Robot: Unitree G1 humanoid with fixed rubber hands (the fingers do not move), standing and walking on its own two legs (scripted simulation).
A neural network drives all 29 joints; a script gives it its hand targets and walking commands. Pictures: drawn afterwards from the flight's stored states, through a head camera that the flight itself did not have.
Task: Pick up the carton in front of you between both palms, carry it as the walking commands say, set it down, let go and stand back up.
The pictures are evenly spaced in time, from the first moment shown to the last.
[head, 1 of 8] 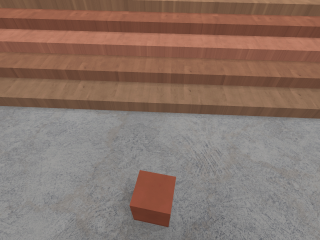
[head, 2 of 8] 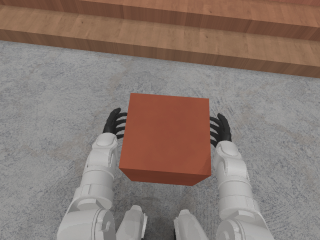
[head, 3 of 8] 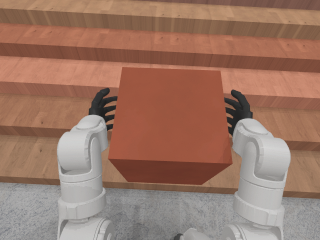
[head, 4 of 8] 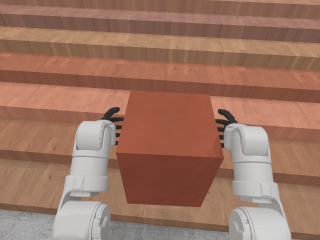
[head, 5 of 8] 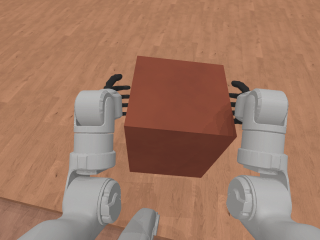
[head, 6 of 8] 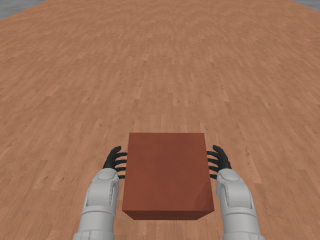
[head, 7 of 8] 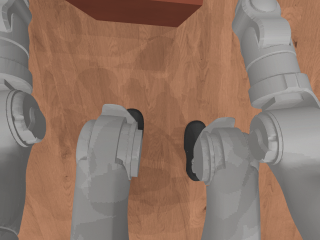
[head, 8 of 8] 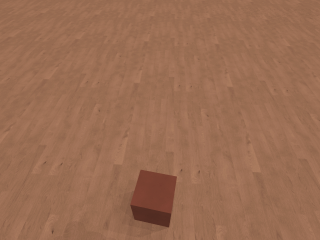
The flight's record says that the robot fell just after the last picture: no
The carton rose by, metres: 1.65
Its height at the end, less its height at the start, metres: +0.90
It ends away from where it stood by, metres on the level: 5.19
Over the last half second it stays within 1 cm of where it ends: yes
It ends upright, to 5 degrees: yes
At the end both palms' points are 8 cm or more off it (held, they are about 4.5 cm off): yes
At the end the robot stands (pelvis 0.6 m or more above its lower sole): yes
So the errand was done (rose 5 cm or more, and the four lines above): yes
